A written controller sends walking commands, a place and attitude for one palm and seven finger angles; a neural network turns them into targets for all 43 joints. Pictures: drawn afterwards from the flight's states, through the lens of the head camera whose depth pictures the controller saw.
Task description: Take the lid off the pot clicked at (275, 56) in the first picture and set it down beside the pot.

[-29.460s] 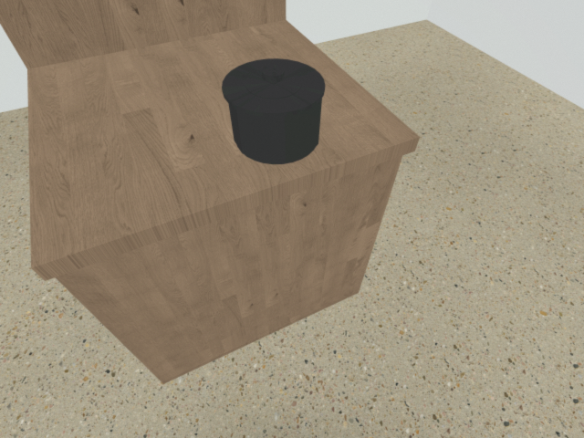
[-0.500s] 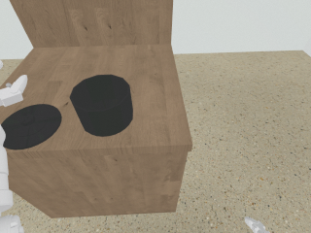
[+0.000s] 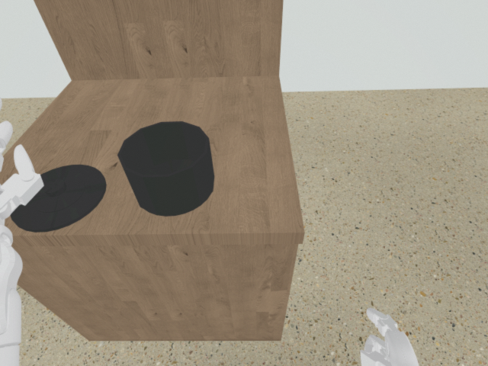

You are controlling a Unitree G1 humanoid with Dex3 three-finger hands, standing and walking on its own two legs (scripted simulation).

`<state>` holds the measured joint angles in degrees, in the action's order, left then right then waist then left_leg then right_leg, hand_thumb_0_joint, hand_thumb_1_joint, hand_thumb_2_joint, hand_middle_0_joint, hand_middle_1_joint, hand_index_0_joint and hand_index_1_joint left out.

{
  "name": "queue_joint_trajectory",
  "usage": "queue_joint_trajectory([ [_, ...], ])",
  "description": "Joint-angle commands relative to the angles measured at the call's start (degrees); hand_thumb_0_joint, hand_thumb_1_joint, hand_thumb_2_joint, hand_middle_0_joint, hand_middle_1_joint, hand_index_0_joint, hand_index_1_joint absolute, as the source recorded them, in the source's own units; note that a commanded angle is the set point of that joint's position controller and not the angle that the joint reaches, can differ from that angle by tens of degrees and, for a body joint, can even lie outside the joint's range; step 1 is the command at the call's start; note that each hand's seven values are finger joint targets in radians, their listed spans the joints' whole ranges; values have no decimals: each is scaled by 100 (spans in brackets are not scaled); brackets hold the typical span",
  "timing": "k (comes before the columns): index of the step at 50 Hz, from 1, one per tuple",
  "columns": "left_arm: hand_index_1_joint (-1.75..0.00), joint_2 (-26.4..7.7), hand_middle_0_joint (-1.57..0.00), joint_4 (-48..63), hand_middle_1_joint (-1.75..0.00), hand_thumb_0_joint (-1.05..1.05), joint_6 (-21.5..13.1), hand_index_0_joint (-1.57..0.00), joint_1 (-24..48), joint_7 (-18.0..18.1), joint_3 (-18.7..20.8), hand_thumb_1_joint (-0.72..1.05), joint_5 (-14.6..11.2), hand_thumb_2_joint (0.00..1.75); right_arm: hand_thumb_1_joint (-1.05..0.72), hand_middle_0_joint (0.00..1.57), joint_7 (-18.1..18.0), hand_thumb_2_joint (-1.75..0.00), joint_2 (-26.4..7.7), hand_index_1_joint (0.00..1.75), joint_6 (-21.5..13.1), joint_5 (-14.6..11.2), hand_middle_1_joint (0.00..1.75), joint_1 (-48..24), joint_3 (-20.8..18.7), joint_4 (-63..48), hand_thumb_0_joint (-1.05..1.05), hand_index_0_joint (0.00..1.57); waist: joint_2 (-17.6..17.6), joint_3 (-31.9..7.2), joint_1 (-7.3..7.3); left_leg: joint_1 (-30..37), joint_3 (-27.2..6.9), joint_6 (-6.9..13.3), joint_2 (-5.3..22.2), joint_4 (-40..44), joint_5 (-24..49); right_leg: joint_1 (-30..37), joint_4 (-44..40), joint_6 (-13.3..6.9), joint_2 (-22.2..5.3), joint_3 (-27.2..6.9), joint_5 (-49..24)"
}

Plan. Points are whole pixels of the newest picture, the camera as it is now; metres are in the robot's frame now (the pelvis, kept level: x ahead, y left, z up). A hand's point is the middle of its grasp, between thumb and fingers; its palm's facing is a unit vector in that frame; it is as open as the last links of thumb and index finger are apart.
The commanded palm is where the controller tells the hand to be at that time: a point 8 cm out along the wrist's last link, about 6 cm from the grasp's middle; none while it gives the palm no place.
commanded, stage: draw the hand back to the body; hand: left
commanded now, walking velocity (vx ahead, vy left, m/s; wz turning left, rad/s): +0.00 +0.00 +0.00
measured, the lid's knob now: (55, 187) +0.43 +0.46 +0.03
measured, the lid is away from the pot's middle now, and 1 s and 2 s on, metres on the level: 0.25 0.25 0.25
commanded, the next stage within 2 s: step back with the hand held close in 0.72 s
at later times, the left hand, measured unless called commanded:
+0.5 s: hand (30, 241) +0.19 +0.26 +0.21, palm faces +0.44 -0.83 -0.35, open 7.4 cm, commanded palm +0.13 +0.30 +0.21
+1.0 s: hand (5, 270) +0.15 +0.26 +0.21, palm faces +0.41 -0.82 -0.41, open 7.4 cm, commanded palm +0.10 +0.31 +0.21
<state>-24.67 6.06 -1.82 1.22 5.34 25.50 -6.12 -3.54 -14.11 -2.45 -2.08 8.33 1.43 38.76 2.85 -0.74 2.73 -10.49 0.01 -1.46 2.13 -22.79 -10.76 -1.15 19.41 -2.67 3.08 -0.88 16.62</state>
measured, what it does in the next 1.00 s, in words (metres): stands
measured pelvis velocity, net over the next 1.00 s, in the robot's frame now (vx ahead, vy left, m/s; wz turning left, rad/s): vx -0.03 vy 0.03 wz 0.02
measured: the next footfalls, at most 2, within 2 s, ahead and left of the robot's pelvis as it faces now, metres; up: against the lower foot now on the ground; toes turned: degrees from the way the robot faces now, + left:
left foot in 1.90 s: -0.03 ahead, +0.17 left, +0.00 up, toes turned +1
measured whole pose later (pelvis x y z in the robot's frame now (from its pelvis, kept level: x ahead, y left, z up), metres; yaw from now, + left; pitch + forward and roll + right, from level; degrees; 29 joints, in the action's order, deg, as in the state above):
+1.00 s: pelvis -0.03 +0.03 +0.00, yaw +1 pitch -2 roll -2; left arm -21.8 34.0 -10.2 -29.1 4.5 22.3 -5.6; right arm -3.3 -13.1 -2.9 -0.9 9.9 0.5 34.6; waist 3.9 -1.2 1.9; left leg -16.2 -0.7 0.2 1.6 -29.2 -11.5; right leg -5.2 23.0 -0.7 2.6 0.1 16.2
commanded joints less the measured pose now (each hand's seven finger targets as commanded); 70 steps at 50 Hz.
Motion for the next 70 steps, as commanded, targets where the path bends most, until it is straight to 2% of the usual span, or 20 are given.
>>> queue_joint_trajectory([
  [1,-30,-1421,-20,1566,-30,0,-386,-20,956,50,523,90,-18,90,-90,20,-51,-90,-626,30,-374,39,30,-742,-232,-844,0,20,34,-954,21,1106,381,418,-273,-38,1532,-507,-183,303,-53,126,-2738],
  [5,-30,-1291,-20,1917,-30,0,-426,-20,454,42,542,90,-40,90,-90,20,-63,-90,-579,30,-422,68,30,-782,-240,-857,0,20,-39,-877,51,1146,377,425,-259,-1,1466,-526,-241,286,-39,140,-2556],
  [10,-30,-1061,-20,2509,-30,0,-520,-20,-58,35,383,90,-23,90,-90,20,-40,-90,-524,30,-507,108,30,-821,-234,-872,0,20,232,-807,69,1208,364,385,-231,45,1467,-554,-283,237,-34,177,-2332],
  [11,-30,-1168,-20,2508,-30,0,-521,-20,-273,53,536,90,-27,90,-90,20,-51,-90,-531,30,-520,125,30,-801,-249,-877,0,20,29,-827,95,1186,354,402,-231,36,1457,-534,-286,253,-36,177,-2365],
  [20,-30,-849,-20,3185,-30,0,-640,-20,-1443,-2,332,90,-32,90,-90,20,-37,-90,-436,30,-615,184,30,-830,-229,-923,0,20,8,-515,118,1154,302,374,-190,116,1220,-611,-429,227,-58,213,-1919],
  [23,-30,-779,-20,3596,-30,0,-712,-20,-1710,-13,239,90,-4,90,-90,20,-20,-90,-416,30,-662,205,30,-832,-228,-943,0,20,232,-498,107,1183,295,358,-190,109,1174,-628,-466,207,-70,219,-1801],
  [24,-30,-780,-20,3481,-30,0,-697,-20,-1990,-5,310,90,-14,90,-90,20,-22,-90,-409,30,-666,218,30,-806,-230,-936,0,20,56,-471,130,1150,283,359,-177,110,1181,-614,-459,212,-67,240,-1806],
  [25,-30,-603,-20,3542,-30,0,-699,-20,-2031,-39,119,90,-2,90,-90,20,-17,-90,-393,30,-663,213,30,-824,-221,-940,0,20,60,-381,99,1141,293,352,-174,121,1149,-669,-474,220,-67,246,-1757],
  [33,-30,-608,-20,3854,-30,0,-803,-20,-2026,-18,91,90,20,90,-90,20,-66,-90,-371,30,-750,240,30,-822,-211,-924,0,20,181,-138,62,1127,217,339,-168,160,702,-842,-630,197,-85,218,-1171],
  [36,-30,-500,-20,3741,-30,0,-793,-20,-2268,-46,14,90,33,90,-90,20,-60,-90,-371,30,-770,252,30,-810,-207,-925,0,20,-21,-161,97,1126,193,341,-156,195,770,-793,-582,204,-77,253,-1234],
  [41,-30,-562,-20,3814,-30,0,-812,-20,-2156,-48,65,90,21,90,-90,20,-61,-90,-356,30,-782,253,30,-847,-202,-931,0,20,30,-125,119,1097,166,340,-157,227,604,-785,-644,197,-103,217,-1031],
  [42,-30,-1625,-20,4104,-30,0,-1113,-20,-1195,85,1027,90,6,90,-90,20,-13,-90,-483,30,-572,112,30,-663,-145,-1212,0,20,499,353,-73,658,75,378,-90,-83,19,-1286,-775,209,-425,-227,-1269],
  [43,-30,-889,-20,3803,-30,0,-1116,-20,-2113,20,443,90,-4,90,-90,20,-58,-90,-472,30,-483,169,30,-713,-232,-1155,0,20,-13,69,-84,477,-103,397,-75,-443,146,-1362,-617,173,-700,-359,-1637],
  [45,-30,-625,-20,3640,-30,0,-1113,-20,-2598,-46,176,90,41,90,-90,20,-11,-90,-477,30,-376,126,30,-511,-311,-1236,0,20,-438,-232,-165,470,-125,371,1,-834,337,-1520,-401,107,-1001,-519,-1952],
  [47,-30,-694,-20,3802,-30,0,-1171,-20,-2675,-37,210,90,22,90,-90,20,-32,-90,-479,30,-342,104,30,-481,-347,-1317,0,20,-307,-399,-201,468,-106,353,39,-838,589,-1607,-175,103,-1026,-442,-2021],
  [54,-30,-938,-20,4172,-30,0,-1121,-20,-3069,88,514,90,22,90,-90,20,-140,-90,-590,30,-143,62,30,-409,-451,-1618,0,20,130,-673,-160,243,-394,408,362,-372,1850,-1413,530,277,-510,15,-1631],
  [58,-30,-1019,-20,4357,-30,0,-1159,-20,-3337,158,645,90,18,90,-90,20,-146,-90,-618,30,-133,58,30,-332,-479,-1724,0,20,313,-788,-152,-94,-548,414,450,-66,1139,-1258,679,281,-385,53,-1060],
  [64,-30,-1000,-20,4529,-30,0,-1318,-20,-3567,253,752,90,79,90,-90,20,-165,-90,-678,30,-278,90,30,-229,-499,-1758,0,20,644,-682,-187,-1111,-843,477,569,590,-1072,-905,971,298,-221,109,-340],
  [67,-30,-1077,-20,4506,-30,0,-1377,-20,-3570,308,848,90,103,90,-90,20,-186,-90,-669,30,-347,84,30,-154,-518,-1716,0,20,356,-620,-227,-1351,-779,453,494,538,-1726,-937,791,244,-280,20,-137],
  [70,-30,-950,-20,4321,-30,0,-1409,-20,-3418,347,700,90,104,90,-90,20,-196,-90,-615,30,-379,89,30,-78,-510,-1610,0,20,-54,-406,-294,-1150,-593,349,320,81,-1708,-1568,364,105,-552,-199,307],
])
